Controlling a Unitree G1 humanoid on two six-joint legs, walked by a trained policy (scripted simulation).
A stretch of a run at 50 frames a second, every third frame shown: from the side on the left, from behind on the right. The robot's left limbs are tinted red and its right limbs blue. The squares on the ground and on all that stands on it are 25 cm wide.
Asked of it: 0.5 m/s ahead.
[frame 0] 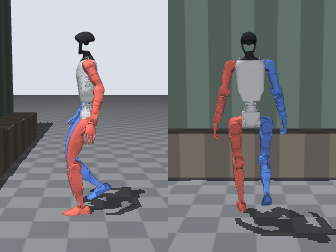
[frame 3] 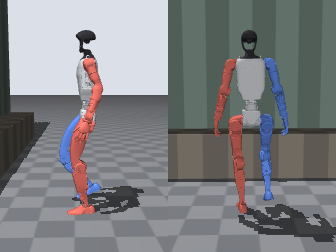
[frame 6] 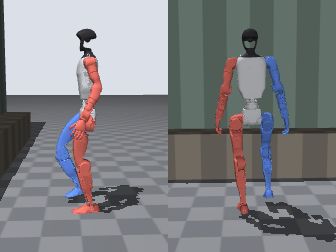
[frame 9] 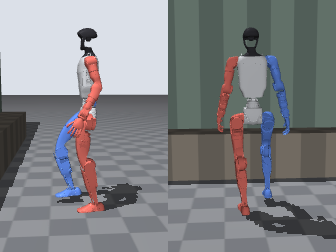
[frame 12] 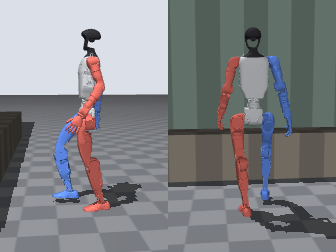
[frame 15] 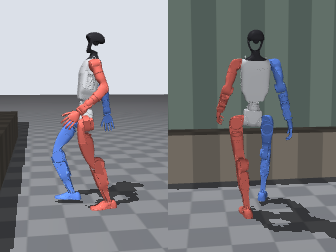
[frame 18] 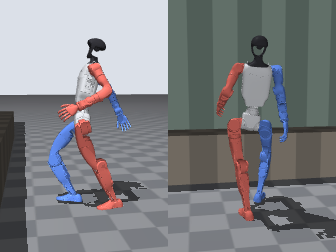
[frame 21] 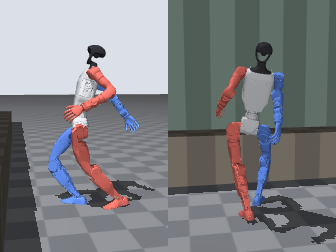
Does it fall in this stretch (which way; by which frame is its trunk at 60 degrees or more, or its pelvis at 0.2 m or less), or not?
no
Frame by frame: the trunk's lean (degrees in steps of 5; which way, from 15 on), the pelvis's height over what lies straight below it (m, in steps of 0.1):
0: 5, 0.8
3: 5, 0.8
6: 0, 0.8
9: 0, 0.8
12: 5, 0.8
15: 10, 0.8
18: 15 backward, 0.7
21: 20 backward and to its right, 0.7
